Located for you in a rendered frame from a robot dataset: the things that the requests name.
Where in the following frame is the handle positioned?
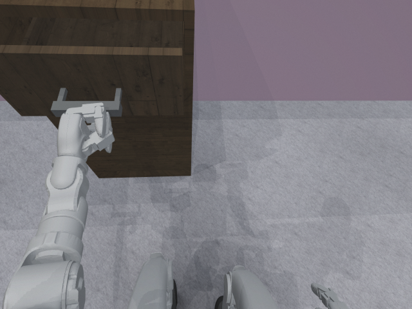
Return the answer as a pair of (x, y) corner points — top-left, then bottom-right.
(51, 88), (122, 117)

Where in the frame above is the cabinet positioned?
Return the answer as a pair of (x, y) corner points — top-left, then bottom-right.
(0, 0), (195, 178)

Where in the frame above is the left robot thigh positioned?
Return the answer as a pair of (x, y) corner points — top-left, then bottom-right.
(127, 257), (174, 309)

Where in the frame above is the right robot thigh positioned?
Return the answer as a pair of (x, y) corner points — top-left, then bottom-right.
(224, 270), (279, 309)

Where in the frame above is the right robot hand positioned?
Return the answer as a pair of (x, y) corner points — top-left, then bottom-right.
(311, 283), (349, 309)

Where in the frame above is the robot left upper arm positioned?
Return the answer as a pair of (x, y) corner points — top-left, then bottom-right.
(6, 260), (86, 309)

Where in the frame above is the left robot forearm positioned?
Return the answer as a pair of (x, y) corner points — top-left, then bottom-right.
(2, 155), (89, 309)

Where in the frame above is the left robot hand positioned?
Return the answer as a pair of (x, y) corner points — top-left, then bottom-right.
(57, 103), (115, 162)

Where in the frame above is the drawer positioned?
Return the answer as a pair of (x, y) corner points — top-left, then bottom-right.
(0, 17), (184, 116)

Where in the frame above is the robot thigh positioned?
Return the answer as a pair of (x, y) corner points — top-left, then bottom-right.
(127, 257), (174, 309)
(224, 270), (279, 309)

